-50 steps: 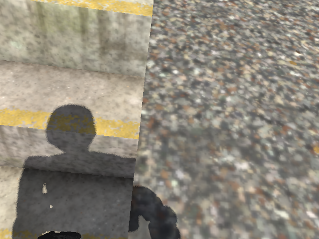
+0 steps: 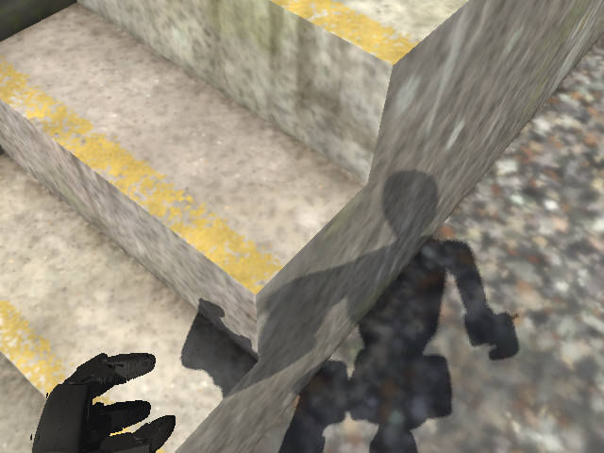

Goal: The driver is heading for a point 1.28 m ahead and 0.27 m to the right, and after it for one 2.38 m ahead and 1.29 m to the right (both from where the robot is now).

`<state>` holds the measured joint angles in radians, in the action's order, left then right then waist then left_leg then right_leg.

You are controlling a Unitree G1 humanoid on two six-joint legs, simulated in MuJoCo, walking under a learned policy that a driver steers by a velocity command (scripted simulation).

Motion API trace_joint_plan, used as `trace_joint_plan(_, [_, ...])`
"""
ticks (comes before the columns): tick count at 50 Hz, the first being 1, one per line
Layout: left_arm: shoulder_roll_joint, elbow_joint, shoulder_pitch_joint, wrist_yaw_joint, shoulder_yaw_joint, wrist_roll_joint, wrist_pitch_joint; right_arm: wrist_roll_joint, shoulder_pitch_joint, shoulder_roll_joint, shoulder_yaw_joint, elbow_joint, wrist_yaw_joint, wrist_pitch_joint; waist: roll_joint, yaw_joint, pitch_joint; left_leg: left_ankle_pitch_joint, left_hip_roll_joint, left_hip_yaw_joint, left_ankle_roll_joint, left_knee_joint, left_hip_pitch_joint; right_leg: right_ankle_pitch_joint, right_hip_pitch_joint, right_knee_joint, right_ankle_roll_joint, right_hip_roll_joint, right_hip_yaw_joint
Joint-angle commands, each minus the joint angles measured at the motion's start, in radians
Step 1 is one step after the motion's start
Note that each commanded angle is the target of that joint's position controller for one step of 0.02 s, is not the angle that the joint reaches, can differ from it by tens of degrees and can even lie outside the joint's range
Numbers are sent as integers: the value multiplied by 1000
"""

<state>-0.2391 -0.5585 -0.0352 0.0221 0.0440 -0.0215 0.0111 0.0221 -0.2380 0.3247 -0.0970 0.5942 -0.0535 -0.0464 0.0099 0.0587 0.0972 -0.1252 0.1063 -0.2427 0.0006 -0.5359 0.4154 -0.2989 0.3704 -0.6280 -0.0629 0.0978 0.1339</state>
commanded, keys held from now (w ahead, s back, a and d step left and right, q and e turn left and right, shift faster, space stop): e+shift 0.02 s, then w+e+shift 0.58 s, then e+shift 0.02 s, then q+shift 0.38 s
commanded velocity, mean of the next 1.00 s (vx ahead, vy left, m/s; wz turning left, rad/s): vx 0.32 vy -0.25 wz -0.19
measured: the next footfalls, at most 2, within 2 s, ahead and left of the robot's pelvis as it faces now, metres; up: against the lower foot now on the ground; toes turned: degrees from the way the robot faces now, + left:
right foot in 0.02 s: +0.07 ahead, -0.12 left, +0.00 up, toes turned +9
left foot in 0.28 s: +0.01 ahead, +0.06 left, +0.00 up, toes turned -4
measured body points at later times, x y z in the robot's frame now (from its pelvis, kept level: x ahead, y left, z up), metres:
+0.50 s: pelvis +0.01 -0.09 +0.01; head +0.02 -0.05 +0.46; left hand +0.15 +0.18 -0.11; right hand +0.06 -0.39 -0.07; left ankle -0.03 +0.06 -0.73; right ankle +0.03 -0.29 -0.60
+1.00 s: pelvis +0.08 -0.30 +0.00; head +0.11 -0.31 +0.45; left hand +0.29 -0.09 -0.09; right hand +0.10 -0.60 -0.11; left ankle +0.09 -0.21 -0.62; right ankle +0.11 -0.41 -0.73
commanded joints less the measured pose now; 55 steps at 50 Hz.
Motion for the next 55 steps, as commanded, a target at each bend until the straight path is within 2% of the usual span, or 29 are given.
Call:
trace_joint_plan(1, [-100,2,167,-3,49,3,-14,0,2,57,-13,-62,10,22,-129,-57,-260,-358,-109,-175,72,-20,-19,90,-315,266,93,-119,16])
trace_joint_plan(2, [-166,22,179,-7,55,44,-12,-23,-11,-8,8,-68,8,23,136,-37,-238,-553,46,41,10,-348,215,169,-394,334,222,-374,342])
trace_joint_plan(3, [-198,49,139,-18,64,93,-31,-28,1,99,-20,-93,4,47,239,-20,-175,-573,50,-49,-43,-628,245,252,-182,405,365,-493,596])
trace_joint_plan(5, [-128,68,-9,-13,47,46,-46,-23,-53,167,-41,-1,13,40,70,46,-89,-399,37,-70,-68,-801,184,166,-56,348,285,-361,353])
trace_joint_plan(6, [-90,66,-16,-14,30,23,-44,-31,-58,119,-27,18,11,34,29,45,-93,-336,23,-43,-81,-796,155,76,-48,338,235,-286,293])
trace_joint_plan(7, [-97,50,57,-15,27,-12,10,-48,-56,86,0,-6,1,61,128,22,-178,-283,-4,235,-95,-690,41,-139,-17,396,240,-140,84])
trace_joint_plan(8, [-119,68,78,-21,34,-14,38,-31,17,61,12,-20,-7,69,207,-30,-103,-256,-5,318,-102,-554,-56,-121,103,427,264,-65,66])
trace_joint_plan(10, [-136,67,188,-30,48,14,60,7,132,17,33,-56,-26,73,208,-100,-33,-348,-2,312,-68,-258,-82,-86,72,438,280,-36,141])
trace_joint_plan(13, [-180,94,231,-49,64,-11,27,13,-63,89,19,16,-41,79,240,-21,-105,-199,-46,227,43,260,-356,-185,7,440,182,-45,250])
trace_joint_plan(14, [-149,102,237,-56,59,-23,22,5,-168,144,6,72,-43,83,150,-3,-160,-65,-166,164,72,305,-621,-214,180,256,98,17,184])
trace_joint_plan(15, [-66,114,296,-74,39,-25,14,-8,-180,209,-7,85,-39,87,-117,-32,-215,-231,-483,-113,141,179,-779,-291,429,-116,97,27,133])
trace_joint_plan(16, [-123,157,231,-87,37,-19,-11,-49,-175,231,-22,99,-46,95,-192,-2,-194,-374,-751,-401,272,325,-560,-232,559,-316,55,-59,129])
trace_joint_plan(17, [-202,161,262,-89,60,4,-3,-33,-86,191,-7,84,-53,114,-119,-56,-112,-407,-707,-338,237,334,-479,-136,566,-481,37,-111,119])
trace_joint_plan(19, [-200,116,370,-83,61,36,27,-6,15,112,17,65,-54,128,-162,-128,-96,-229,-489,-37,63,257,-430,2,528,-680,38,-103,71])
trace_joint_plan(21, [-190,104,357,-84,55,29,35,-16,-18,105,21,67,-40,126,-178,-109,-69,-120,-407,156,38,277,-314,134,456,-788,15,-111,-3])
trace_joint_plan(24, [-138,108,281,-72,30,-1,38,-38,-46,98,25,67,-15,113,-190,-82,9,-109,-383,275,64,319,-247,229,450,-728,-14,-170,-54])
trace_joint_plan(30, [-102,148,147,-99,7,-13,15,-19,-137,203,-23,85,-17,115,-237,-35,106,-294,-504,324,71,451,-391,176,492,-420,-2,-273,-109])
trace_joint_plan(31, [-91,127,157,-122,3,-8,17,-27,-65,203,-29,80,-34,91,-153,-70,244,58,-457,422,48,349,-326,158,449,-236,-6,-276,-98])
trace_joint_plan(33, [-72,96,203,-139,3,18,7,-2,-102,286,-63,79,-39,96,-195,-72,84,371,-462,424,55,294,-274,137,112,-117,10,-173,-213])
trace_joint_plan(35, [-147,31,394,-128,40,12,1,32,-48,298,-72,69,-15,106,-213,-187,-90,494,-441,444,51,102,-235,159,-214,-32,67,-85,-223])
trace_joint_plan(36, [-216,-25,536,-108,68,21,4,28,-40,230,-48,66,2,116,-158,-264,-170,469,-381,460,18,-78,-200,261,-384,57,112,-42,-220])
trace_joint_plan(37, [-292,-52,603,-84,77,43,16,-16,-69,119,-12,43,16,125,83,-271,-216,-208,-289,436,-40,-397,12,695,-599,72,169,-163,-76])
trace_joint_plan(38, [-425,-26,523,-56,69,74,7,-73,-217,-24,37,25,27,126,458,-113,-415,-731,-139,315,-91,-824,231,1161,-748,42,389,-454,212])
trace_joint_plan(39, [-376,-14,487,-48,71,66,-3,-2,-174,81,19,64,23,113,272,-189,-554,-623,-103,132,-85,-960,163,888,-582,168,431,-483,231])
trace_joint_plan(40, [-339,-60,474,-48,64,47,-17,10,-116,112,16,62,24,100,196,-156,-444,-540,-154,140,-57,-937,227,638,-493,180,380,-453,142])
trace_joint_plan(42, [-227,-83,331,-47,34,26,-23,-27,-90,100,27,79,2,55,184,-69,-266,-423,-227,186,-54,-828,209,340,-268,251,299,-404,82])
trace_joint_plan(45, [-158,-47,154,-25,12,65,-40,-31,-146,133,12,108,-16,0,151,-4,-208,-335,-207,218,-84,-869,58,372,-65,359,307,-413,-24])
trace_joint_plan(51, [-157,-37,114,45,16,53,-12,-24,-52,85,15,27,1,-6,46,-39,-143,-241,-229,214,-98,-732,180,256,-171,413,327,-478,-110])
trace_joint_plan(55, [-173,-41,89,48,31,55,3,-26,-26,52,16,-4,27,-21,43,-54,-119,-234,-250,253,-105,-555,191,238,-243,420,321,-472,-192])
